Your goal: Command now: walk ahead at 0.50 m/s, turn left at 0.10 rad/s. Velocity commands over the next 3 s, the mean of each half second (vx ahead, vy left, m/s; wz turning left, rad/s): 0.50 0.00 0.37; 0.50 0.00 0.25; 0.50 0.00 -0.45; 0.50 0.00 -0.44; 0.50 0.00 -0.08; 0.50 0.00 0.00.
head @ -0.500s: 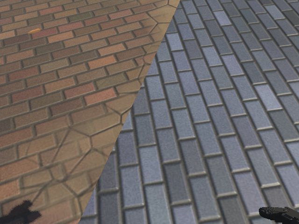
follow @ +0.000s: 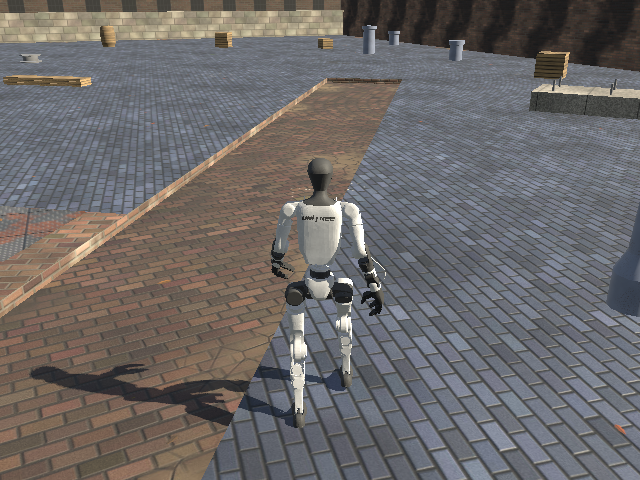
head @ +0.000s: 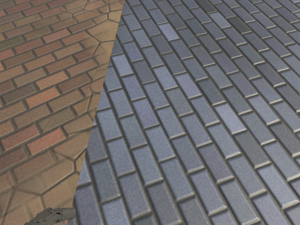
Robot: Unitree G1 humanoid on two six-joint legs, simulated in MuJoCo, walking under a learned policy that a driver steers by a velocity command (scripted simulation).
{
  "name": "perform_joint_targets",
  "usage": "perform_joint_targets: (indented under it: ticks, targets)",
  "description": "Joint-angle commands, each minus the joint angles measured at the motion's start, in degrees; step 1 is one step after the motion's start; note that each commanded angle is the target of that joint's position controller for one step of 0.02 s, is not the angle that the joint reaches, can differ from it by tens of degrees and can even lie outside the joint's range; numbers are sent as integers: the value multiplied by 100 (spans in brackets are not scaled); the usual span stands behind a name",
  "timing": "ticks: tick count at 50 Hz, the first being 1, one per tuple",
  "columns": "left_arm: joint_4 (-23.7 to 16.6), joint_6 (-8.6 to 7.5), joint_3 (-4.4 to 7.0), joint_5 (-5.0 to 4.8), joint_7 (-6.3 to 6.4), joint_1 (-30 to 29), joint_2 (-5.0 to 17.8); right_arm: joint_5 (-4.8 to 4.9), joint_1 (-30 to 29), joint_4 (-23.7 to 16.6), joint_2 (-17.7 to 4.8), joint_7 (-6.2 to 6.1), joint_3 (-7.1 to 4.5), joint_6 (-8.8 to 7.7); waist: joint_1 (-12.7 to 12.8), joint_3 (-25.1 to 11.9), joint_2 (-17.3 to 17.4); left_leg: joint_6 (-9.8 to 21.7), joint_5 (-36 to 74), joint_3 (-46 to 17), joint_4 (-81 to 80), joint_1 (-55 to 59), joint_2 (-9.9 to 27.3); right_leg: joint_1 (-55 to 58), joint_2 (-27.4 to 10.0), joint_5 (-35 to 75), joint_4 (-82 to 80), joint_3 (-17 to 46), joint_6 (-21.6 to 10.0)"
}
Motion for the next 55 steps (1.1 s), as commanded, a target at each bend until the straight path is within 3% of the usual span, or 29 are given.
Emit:
perform_joint_targets:
  ticks: [1,3,4,5,6,7,9,11,15,20,25,27,28,29,30,31,32,33,34,35,36,38,42,43,44,45,46,52,55]
  targets:
    - [-536,-169,165,-6,-72,-432,568,32,161,-121,-1041,-68,-247,67,288,203,633,776,2954,-950,213,71,1718,281,176,-405,-340,-40,-177]
    - [-182,-206,376,37,-8,840,990,19,-67,-189,-1049,-86,-233,99,996,-619,622,541,4051,-710,1590,-339,1336,2270,308,-281,-554,-181,-455]
    - [1,-196,495,139,67,1917,1393,-100,-159,-375,-747,-84,-114,74,1419,-1548,178,321,2722,-505,3226,-1506,973,4127,-658,-73,-208,756,-816]
    - [144,-136,570,145,63,2229,1761,-64,688,-433,-40,-55,95,-28,1074,-2413,-1377,-42,-1134,-238,5192,-3679,70,6037,-2071,-1049,-627,3204,-1647]
    - [124,-102,435,106,75,2287,1175,73,404,-332,-646,-38,-48,-87,1317,-2307,-965,-48,-1629,-864,5902,-4260,262,5765,-2007,-2005,-1104,3690,-1581]
    - [124,-104,349,87,98,1889,957,178,-133,-518,-934,-28,-156,-108,1284,-1318,-713,-29,-1153,-798,6042,-4593,505,4986,-1808,-1986,-1289,2813,-1324]
    - [140,-139,262,112,85,1197,668,74,-546,-610,-802,-56,-182,-66,951,-474,-329,-82,-348,-648,5631,-4270,886,3550,-1391,-1220,-1702,1692,-1140]
    - [195,-229,244,161,62,889,529,83,-294,-553,-565,-58,-193,89,640,-269,-438,-132,-10,-669,5406,-3692,1053,2806,-1183,-810,-2097,1005,-1078]
    - [404,-333,331,167,108,818,736,31,-605,-761,-372,-74,-193,277,517,81,-193,-264,627,-700,4798,-3979,1136,2494,-1205,-133,-2447,138,-1131]
    - [586,-247,397,133,211,1051,987,9,-1438,-1036,-247,108,-121,213,797,263,-53,-200,1942,-319,3238,-3909,1024,2783,-1055,118,-2462,-777,-942]
    - [843,-62,479,-14,219,1488,1197,13,-2182,-1458,-310,252,-118,223,1012,499,-36,72,1504,45,2446,-4119,868,3718,-1315,474,-2090,-1092,-779]
    - [860,22,519,-67,236,1422,1341,-1,-2079,-1554,-432,289,-183,239,837,322,-186,269,923,331,2369,-3715,607,3950,-1349,1966,-1507,-1252,-659]
    - [899,-262,144,1111,-11,1730,595,-768,-1121,-1192,-420,340,-70,79,492,-25,-428,486,1009,-93,2526,-2995,501,4043,-1766,2448,-1675,-1069,-935]
    - [895,-354,256,991,-72,1281,868,-692,-757,-1142,-710,313,-268,-8,89,-21,-315,609,973,17,2194,-2593,267,4103,-1485,2745,-922,-1438,-825]
    - [948,-360,277,843,-105,1399,1028,-554,-282,-955,-1057,264,-421,-133,-100,-602,128,741,1160,280,1932,-1109,-152,3491,-943,2513,327,-1849,-627]
    - [975,-327,82,955,-189,2083,547,-539,711,-661,-1333,104,-533,-146,-39,-1750,896,1501,2404,-728,2708,1497,259,1684,-565,715,2175,-1781,-268]
    - [858,-393,-155,977,-439,2575,132,-477,1512,-514,-1441,44,-452,-156,-143,-2886,1438,2459,1093,-3855,1459,3577,1570,-67,372,-3572,3278,-843,6]
    - [659,-365,-39,595,-468,899,536,-494,1785,-227,-1161,54,-425,-236,-896,-1023,526,1688,-222,-4280,642,2747,1589,-1660,512,-3172,4083,216,-69]
    - [425,-414,-53,440,-339,404,574,-364,1213,-246,-1244,76,-449,-330,-669,-104,687,1494,-633,-3780,556,1654,1567,-2139,225,-2789,4581,480,-108]
    - [441,-431,-5,543,-170,554,854,-322,772,-245,-894,114,-313,-374,-339,-241,533,1586,-460,-3583,498,804,1484,-1641,23,-2503,4470,642,-184]
    - [408,-422,-47,669,-56,780,745,-351,454,-193,-561,170,-146,-423,104,-185,526,1588,107,-3191,511,2,1514,-1228,-149,-2186,4316,681,-242]
    - [598,-251,-138,627,-14,1128,529,-436,-388,-418,-185,192,37,-391,673,-25,337,1538,610,-2530,102,-1703,1512,-387,-418,-1745,4034,565,-232]
    - [511,-118,-263,535,-108,737,330,-598,-340,-528,-417,102,39,-512,533,-15,245,1476,1838,-1412,-225,-2134,1251,-417,-505,-208,2517,196,19]
    - [225,22,-155,157,-25,336,391,46,57,-165,-869,77,-140,-348,668,289,302,1133,3171,-1033,-462,-2343,1019,212,-326,-118,1831,-303,24]
    - [211,81,-206,126,-6,185,298,77,141,-113,-776,69,-103,-301,575,318,433,930,3387,-623,-444,-2298,850,525,-239,273,1366,-421,-7]
    - [403,30,-337,591,-215,285,140,-614,334,-232,-441,175,57,-428,272,-11,412,1155,2525,-622,-178,-1732,1050,115,-237,570,1372,-147,43]
    - [406,32,-286,601,-265,316,208,-681,622,-119,-527,220,3,-444,216,124,469,1293,2527,-707,-147,-1008,1290,-425,-203,666,1189,-87,35]
    - [134,-38,-167,447,-223,-496,526,-555,754,82,-678,224,34,-281,149,425,480,1036,2933,-362,-164,528,1693,-666,117,397,165,-220,-338]
    - [33,-73,-35,284,-179,-320,854,-571,517,49,-983,305,2,-267,487,141,615,738,6051,269,581,429,1496,946,727,-329,10,-831,-643]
